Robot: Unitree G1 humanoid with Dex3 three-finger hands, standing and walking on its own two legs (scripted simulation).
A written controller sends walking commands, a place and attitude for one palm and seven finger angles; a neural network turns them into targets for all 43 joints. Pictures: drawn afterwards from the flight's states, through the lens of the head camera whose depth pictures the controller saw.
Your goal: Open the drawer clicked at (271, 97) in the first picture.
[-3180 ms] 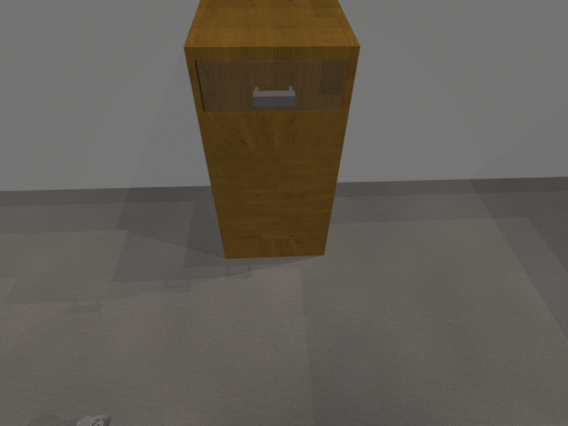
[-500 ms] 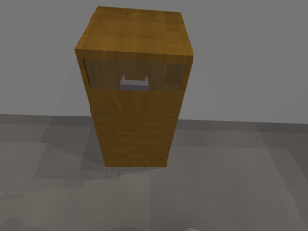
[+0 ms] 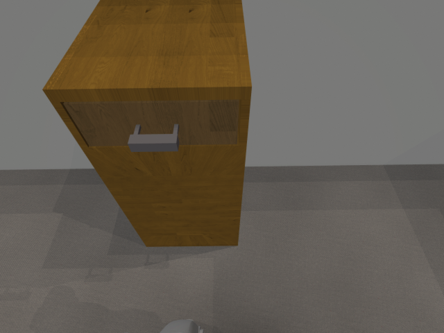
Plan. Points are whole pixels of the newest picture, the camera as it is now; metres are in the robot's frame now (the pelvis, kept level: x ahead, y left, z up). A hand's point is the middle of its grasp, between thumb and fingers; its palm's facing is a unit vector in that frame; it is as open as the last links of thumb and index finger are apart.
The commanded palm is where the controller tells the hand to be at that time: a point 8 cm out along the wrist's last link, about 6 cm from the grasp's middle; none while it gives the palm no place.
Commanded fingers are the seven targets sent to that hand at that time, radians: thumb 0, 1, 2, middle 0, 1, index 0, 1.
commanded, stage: come to a stop and stand still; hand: left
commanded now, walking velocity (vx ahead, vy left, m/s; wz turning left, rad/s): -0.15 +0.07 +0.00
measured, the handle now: (155, 135) +0.51 +0.19 +0.02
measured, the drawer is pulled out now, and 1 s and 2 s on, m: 0.00 0.00 0.00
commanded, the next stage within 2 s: look again from close up in 1.98 s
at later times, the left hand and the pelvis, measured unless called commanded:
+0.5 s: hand out of the picture -0.02 +0.25 -0.18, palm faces +0.04 -0.98 -0.17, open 7.4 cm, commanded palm none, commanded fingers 0.00 0.90 0.90 -0.20 -0.30 -0.20 -0.30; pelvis -0.01 +0.06 +0.01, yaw -1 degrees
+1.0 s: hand out of the picture -0.05 +0.16 -0.18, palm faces +0.03 -0.99 -0.16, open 7.3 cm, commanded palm none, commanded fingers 0.00 0.90 0.90 -0.20 -0.30 -0.20 -0.30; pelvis -0.05 +0.00 +0.00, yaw +0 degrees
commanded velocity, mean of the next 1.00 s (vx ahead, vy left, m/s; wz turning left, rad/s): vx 0.00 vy -0.05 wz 0.00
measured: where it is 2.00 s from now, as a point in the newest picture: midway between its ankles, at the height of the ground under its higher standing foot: outside the picture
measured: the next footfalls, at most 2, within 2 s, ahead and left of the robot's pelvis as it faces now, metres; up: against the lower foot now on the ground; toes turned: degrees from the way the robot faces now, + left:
left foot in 0.16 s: +0.04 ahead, +0.13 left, +0.00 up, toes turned +2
right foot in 0.74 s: +0.00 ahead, -0.09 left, +0.00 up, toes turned -2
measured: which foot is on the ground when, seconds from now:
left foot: up 0.00-0.14, down 0.16-1.00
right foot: down 0.00-0.18, up 0.20-0.72, down 0.74-1.00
